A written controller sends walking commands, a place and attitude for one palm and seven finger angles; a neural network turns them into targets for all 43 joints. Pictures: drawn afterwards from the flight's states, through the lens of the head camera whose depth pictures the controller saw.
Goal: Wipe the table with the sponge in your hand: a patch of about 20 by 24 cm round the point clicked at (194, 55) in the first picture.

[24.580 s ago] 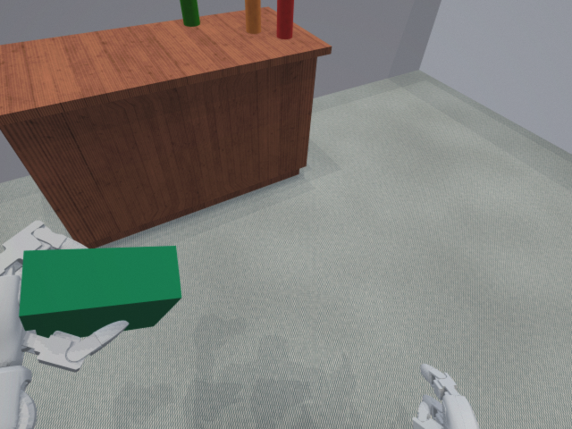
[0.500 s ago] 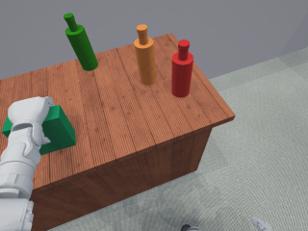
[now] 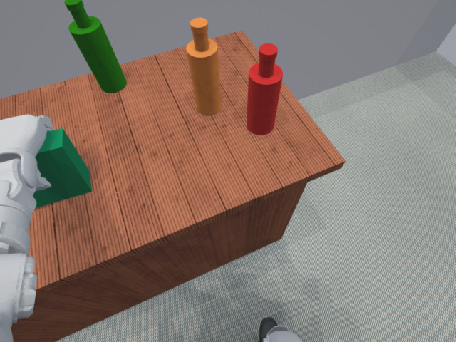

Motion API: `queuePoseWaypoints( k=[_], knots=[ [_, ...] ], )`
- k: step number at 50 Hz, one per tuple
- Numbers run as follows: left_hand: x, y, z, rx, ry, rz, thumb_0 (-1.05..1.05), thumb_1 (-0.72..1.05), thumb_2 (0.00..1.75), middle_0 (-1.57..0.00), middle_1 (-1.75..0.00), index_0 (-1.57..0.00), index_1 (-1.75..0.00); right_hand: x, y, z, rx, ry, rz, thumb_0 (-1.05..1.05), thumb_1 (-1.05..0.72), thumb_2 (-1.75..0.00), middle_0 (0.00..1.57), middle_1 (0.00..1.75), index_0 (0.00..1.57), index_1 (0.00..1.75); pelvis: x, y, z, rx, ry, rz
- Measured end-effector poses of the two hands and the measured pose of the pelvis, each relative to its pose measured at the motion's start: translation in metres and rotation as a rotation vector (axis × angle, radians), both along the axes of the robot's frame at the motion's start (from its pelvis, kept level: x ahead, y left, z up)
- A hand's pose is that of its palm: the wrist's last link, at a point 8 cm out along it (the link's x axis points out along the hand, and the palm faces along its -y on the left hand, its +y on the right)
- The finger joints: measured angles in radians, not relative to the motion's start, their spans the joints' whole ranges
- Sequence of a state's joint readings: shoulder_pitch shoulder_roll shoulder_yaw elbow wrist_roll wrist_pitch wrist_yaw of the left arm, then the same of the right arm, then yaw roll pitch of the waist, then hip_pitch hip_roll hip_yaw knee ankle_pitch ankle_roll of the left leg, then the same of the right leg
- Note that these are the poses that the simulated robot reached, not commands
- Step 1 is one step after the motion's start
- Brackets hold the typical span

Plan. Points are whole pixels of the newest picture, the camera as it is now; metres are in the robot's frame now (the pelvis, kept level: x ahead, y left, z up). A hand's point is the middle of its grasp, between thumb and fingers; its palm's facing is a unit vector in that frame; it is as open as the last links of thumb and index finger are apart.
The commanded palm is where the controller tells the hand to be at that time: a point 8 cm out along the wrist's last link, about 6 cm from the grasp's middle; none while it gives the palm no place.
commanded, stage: wipe forward along the first lane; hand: left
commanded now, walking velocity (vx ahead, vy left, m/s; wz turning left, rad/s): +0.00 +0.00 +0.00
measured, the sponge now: (45, 179) +0.40 +0.37 +0.00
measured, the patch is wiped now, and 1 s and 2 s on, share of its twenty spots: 0.55 0.60 0.85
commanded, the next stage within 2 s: slide across to the middle lane in 0.18 s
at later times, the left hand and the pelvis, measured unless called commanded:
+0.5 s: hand (37, 142) +0.45 +0.37 +0.06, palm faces -0.14 +0.04 -0.99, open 9.9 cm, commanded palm +0.44 +0.34 +0.10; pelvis +0.02 +0.01 +0.00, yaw +0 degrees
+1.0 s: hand (67, 135) +0.47 +0.32 +0.05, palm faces -0.09 +0.01 -1.00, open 9.9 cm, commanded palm +0.46 +0.30 +0.10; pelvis +0.04 +0.01 +0.01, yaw +1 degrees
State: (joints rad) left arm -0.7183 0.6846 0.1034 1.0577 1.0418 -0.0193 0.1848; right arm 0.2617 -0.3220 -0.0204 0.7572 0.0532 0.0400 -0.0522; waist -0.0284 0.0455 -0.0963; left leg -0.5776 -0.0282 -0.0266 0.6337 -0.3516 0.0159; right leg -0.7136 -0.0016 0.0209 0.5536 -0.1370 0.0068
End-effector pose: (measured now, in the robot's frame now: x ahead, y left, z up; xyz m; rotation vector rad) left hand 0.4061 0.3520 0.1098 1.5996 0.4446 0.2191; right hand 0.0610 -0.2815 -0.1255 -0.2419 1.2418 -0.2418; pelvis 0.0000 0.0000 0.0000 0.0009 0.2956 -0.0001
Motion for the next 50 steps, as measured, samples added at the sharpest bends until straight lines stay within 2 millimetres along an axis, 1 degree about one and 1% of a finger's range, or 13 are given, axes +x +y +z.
queuePoseWaypoints(
  k=[6,15,21,26,31,38,42,46,50],
  knots=[
    [0.009,0.004,-0.001,-0.001,-0.006,-0.003,0.02,-0.53,1.11,-0.77,-1.31,-0.77,-1.36,0.000,0.008,-0.001,0.010,0.026,-0.005,0.01,-0.91,-0.90,0.21,0.30,0.20,0.30,0.006,0.006,0.000,-0.006,0.011,0.001],
    [0.023,0.010,0.000,0.000,-0.006,0.011,0.02,-0.54,1.11,-0.77,-1.31,-0.78,-1.36,0.008,0.016,-0.001,0.017,0.040,0.002,0.01,-0.91,-0.90,0.21,0.30,0.20,0.30,0.012,0.011,0.000,-0.011,0.024,0.006],
    [0.030,0.008,-0.001,0.025,0.014,-0.005,0.02,-0.53,1.11,-0.77,-1.31,-0.77,-1.36,0.011,0.018,0.000,0.014,0.049,-0.003,0.01,-0.91,-0.90,0.21,0.30,0.20,0.30,0.017,0.013,0.001,-0.016,0.026,0.008],
    [0.032,0.001,0.003,0.010,-0.022,-0.024,0.01,-0.53,1.11,-0.76,-1.33,-0.76,-1.37,0.017,0.021,0.001,0.016,0.052,-0.011,0.01,-0.91,-0.90,0.21,0.30,0.20,0.30,0.025,0.015,0.004,-0.020,0.013,0.013],
    [0.035,-0.012,0.004,-0.005,-0.046,-0.035,0.01,-0.52,1.11,-0.75,-1.34,-0.75,-1.39,0.030,0.027,0.000,0.034,0.042,-0.001,0.01,-0.91,-0.90,0.20,0.30,0.20,0.30,0.032,0.016,0.007,-0.022,-0.009,0.021],
    [0.047,-0.027,0.003,-0.004,-0.036,-0.024,0.00,-0.52,1.11,-0.74,-1.35,-0.74,-1.39,0.058,0.034,0.002,0.058,-0.015,0.022,0.01,-0.91,-0.90,0.20,0.30,0.20,0.30,0.039,0.015,0.009,-0.020,-0.018,0.020],
    [0.050,-0.034,0.003,-0.015,-0.045,-0.026,0.00,-0.51,1.11,-0.74,-1.35,-0.74,-1.40,0.071,0.036,0.003,0.066,-0.044,0.033,0.01,-0.91,-0.90,0.21,0.30,0.20,0.30,0.042,0.014,0.010,-0.020,-0.018,0.016],
    [0.050,-0.041,0.001,-0.020,-0.056,-0.028,0.00,-0.51,1.11,-0.74,-1.36,-0.74,-1.40,0.080,0.035,0.004,0.069,-0.058,0.047,0.01,-0.91,-0.90,0.21,0.30,0.20,0.30,0.043,0.013,0.010,-0.021,-0.021,0.017],
    [0.048,-0.043,-0.001,-0.021,-0.063,-0.020,0.00,-0.51,1.11,-0.73,-1.36,-0.73,-1.41,0.085,0.033,0.005,0.064,-0.064,0.057,0.01,-0.91,-0.90,0.20,0.30,0.20,0.30,0.043,0.013,0.011,-0.020,-0.024,0.018]
  ],
)
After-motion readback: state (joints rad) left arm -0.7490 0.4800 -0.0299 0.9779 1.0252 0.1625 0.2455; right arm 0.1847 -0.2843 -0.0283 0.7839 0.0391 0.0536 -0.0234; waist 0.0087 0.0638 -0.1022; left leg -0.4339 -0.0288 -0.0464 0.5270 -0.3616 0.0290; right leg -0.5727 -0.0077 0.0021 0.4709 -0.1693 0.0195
